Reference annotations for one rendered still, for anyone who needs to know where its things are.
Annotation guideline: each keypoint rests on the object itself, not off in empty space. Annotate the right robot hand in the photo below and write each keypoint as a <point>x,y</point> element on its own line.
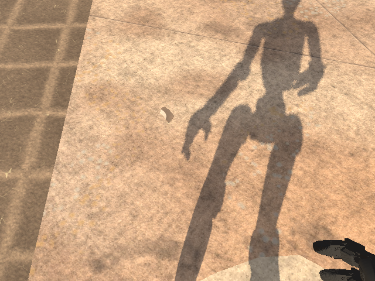
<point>350,252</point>

